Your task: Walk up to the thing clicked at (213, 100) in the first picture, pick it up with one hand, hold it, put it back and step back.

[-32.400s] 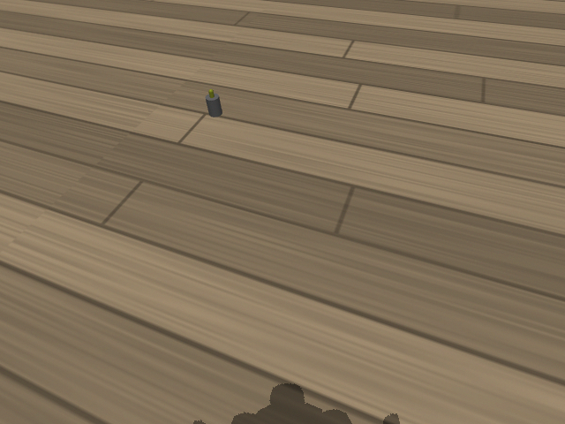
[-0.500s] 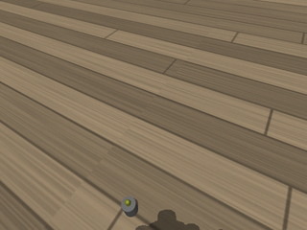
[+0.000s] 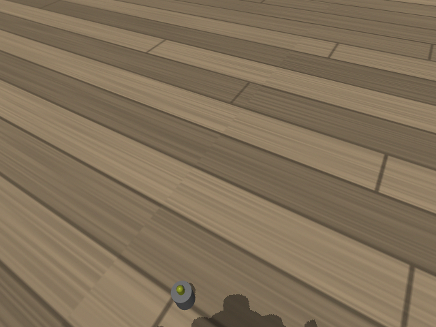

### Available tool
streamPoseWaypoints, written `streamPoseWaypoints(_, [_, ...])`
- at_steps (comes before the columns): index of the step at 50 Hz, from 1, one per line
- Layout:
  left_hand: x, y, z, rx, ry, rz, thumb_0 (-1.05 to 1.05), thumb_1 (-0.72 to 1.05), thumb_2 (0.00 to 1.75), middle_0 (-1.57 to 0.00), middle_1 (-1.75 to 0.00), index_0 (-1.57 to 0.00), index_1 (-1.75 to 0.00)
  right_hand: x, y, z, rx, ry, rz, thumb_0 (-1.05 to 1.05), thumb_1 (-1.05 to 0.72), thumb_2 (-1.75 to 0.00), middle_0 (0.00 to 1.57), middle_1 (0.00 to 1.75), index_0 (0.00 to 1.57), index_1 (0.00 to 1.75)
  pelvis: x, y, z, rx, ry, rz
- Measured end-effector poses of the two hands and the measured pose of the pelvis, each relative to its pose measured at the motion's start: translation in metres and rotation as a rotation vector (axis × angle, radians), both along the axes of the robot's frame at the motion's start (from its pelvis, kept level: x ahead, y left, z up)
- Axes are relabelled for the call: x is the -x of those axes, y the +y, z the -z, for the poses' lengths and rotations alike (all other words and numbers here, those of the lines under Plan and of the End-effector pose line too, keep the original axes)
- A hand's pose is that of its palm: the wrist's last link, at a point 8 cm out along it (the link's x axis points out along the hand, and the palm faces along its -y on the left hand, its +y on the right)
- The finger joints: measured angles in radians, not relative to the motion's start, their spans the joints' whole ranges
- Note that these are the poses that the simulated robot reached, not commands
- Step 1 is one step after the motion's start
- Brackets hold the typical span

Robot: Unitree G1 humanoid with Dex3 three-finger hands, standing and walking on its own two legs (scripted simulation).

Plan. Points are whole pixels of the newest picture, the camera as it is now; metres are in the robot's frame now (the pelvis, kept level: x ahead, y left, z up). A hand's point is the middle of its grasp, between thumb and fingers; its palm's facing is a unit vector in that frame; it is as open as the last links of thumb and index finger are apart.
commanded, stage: stand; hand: left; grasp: from the side
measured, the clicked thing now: (182, 293) +0.37 +0.21 -0.70
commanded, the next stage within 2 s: step back in 0.04 s
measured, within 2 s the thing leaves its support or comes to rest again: neither
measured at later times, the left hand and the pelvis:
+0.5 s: hand out of the picture +0.08 +0.31 -0.18, palm faces -0.01 -0.93 -0.38, open 7.3 cm; pelvis -0.07 +0.04 -0.02, yaw +0 degrees
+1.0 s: hand out of the picture -0.08 +0.27 -0.15, palm faces -0.07 -0.91 -0.41, open 7.3 cm; pelvis -0.19 +0.02 -0.02, yaw -5 degrees
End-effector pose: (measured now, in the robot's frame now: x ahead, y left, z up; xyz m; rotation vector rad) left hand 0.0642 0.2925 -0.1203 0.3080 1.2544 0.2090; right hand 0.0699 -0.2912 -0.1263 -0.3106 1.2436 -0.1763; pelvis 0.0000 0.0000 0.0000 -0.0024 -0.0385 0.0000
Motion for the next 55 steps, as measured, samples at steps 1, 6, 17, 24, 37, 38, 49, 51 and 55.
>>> streamPoseWaypoints(1, [-0.001,0.0,0.0,0.0,-0.002,0.002,0.0,0.91,0.9,-0.2,-0.3,-0.2,-0.3,-0.001,0.0,0.0,0.0,-0.002,0.0,0.01,-0.91,-0.9,0.21,0.3,0.2,0.3,0.0,0.0,0.0,0.0,0.0,0.0])
streamPoseWaypoints(6, [-0.005,0.005,0.001,-0.009,-0.024,-0.017,0.0,0.91,0.9,-0.2,-0.3,-0.2,-0.3,-0.002,-0.004,0.001,0.001,-0.005,0.013,0.01,-0.91,-0.9,0.21,0.3,0.2,0.3,0.008,0.0,0.004,0.002,0.008,0.0])
streamPoseWaypoints(17, [-0.002,0.037,0.012,-0.051,-0.073,0.038,0.0,0.91,0.9,-0.2,-0.3,-0.2,-0.3,0.027,-0.01,0.006,0.064,-0.004,0.022,0.01,-0.91,-0.9,0.21,0.3,0.2,0.3,0.048,0.02,0.022,0.003,0.008,-0.002])
streamPoseWaypoints(24, [-0.007,0.058,0.026,-0.043,-0.133,0.048,0.0,0.91,0.9,-0.2,-0.3,-0.2,-0.3,0.087,0.015,0.0,0.097,0.064,0.024,0.01,-0.91,-0.9,0.21,0.3,0.2,0.3,0.071,0.039,0.028,0.011,0.011,-0.003])
streamPoseWaypoints(37, [0.073,0.046,0.024,-0.038,-0.023,0.106,0.0,0.91,0.9,-0.2,-0.3,-0.2,-0.3,0.125,0.02,0.003,0.076,-0.053,0.056,0.01,-0.9,-0.9,0.21,0.3,0.21,0.3,0.124,0.036,0.025,0.004,0.006,0.077])
streamPoseWaypoints(38, [0.079,0.044,0.024,-0.044,-0.024,0.11,0.0,0.91,0.9,-0.2,-0.3,-0.2,-0.3,0.128,0.017,0.006,0.071,-0.064,0.054,0.01,-0.9,-0.9,0.21,0.3,0.21,0.3,0.129,0.034,0.027,0.0,0.002,0.084])
streamPoseWaypoints(49, [0.149,0.022,-0.007,-0.073,-0.073,0.091,0.0,0.91,0.9,-0.2,-0.3,-0.21,-0.3,0.174,-0.005,0.01,0.023,-0.091,0.073,0.01,-0.91,-0.9,0.21,0.3,0.2,0.3,0.184,0.016,0.018,-0.034,-0.006,0.088])
streamPoseWaypoints(51, [0.154,0.023,-0.011,-0.077,-0.091,0.091,0.0,0.91,0.9,-0.2,-0.3,-0.21,-0.3,0.189,-0.008,0.008,0.036,-0.077,0.061,0.01,-0.91,-0.9,0.21,0.3,0.2,0.3,0.195,0.017,0.016,-0.033,0.009,0.076])
streamPoseWaypoints(55, [0.16,0.028,-0.012,-0.081,-0.152,0.098,0.0,0.9,0.9,-0.2,-0.3,-0.21,-0.3,0.22,-0.008,0.01,0.068,-0.021,0.03,0.01,-0.91,-0.9,0.21,0.3,0.2,0.3,0.22,0.023,0.019,-0.016,0.022,0.044])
